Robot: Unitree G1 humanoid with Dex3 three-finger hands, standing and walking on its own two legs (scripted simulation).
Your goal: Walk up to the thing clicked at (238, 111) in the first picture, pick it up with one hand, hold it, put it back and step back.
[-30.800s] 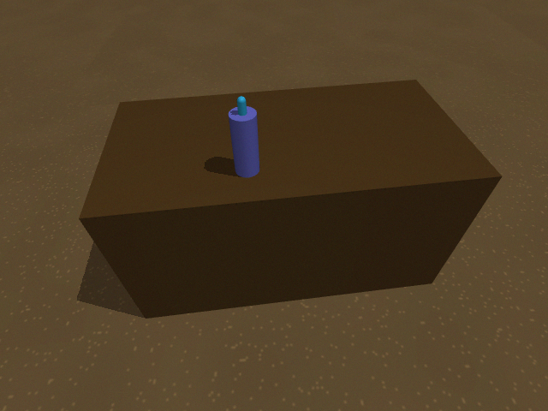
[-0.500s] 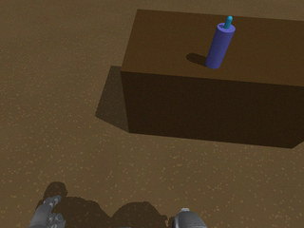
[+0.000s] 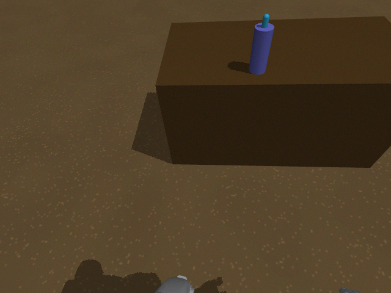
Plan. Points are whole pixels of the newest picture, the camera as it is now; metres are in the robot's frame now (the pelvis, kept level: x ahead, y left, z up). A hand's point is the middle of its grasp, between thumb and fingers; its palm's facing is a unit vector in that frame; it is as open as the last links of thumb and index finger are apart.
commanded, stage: step back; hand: right
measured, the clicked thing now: (261, 44) +1.05 -0.16 -0.05
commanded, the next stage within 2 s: stand in 1.08 s
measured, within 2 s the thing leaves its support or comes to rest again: neither
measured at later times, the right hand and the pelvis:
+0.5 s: hand out of the picture +0.04 -0.27 -0.15, palm faces -0.09 +0.92 -0.39, open 7.4 cm; pelvis -0.06 -0.02 +0.00, yaw +4 degrees
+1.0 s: hand out of the picture +0.11 -0.24 -0.15, palm faces -0.08 +0.94 -0.34, open 7.4 cm; pelvis -0.01 +0.00 +0.00, yaw +5 degrees
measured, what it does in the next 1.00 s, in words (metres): steps on the spot: left foot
